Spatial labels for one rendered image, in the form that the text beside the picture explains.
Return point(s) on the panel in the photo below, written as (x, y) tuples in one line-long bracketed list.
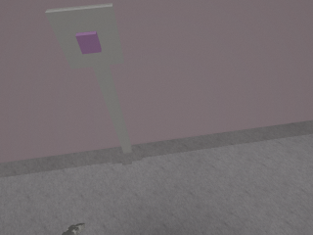
[(68, 21)]

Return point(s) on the left robot hand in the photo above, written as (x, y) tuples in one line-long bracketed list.
[(75, 229)]

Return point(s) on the button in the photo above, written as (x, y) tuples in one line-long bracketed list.
[(88, 42)]

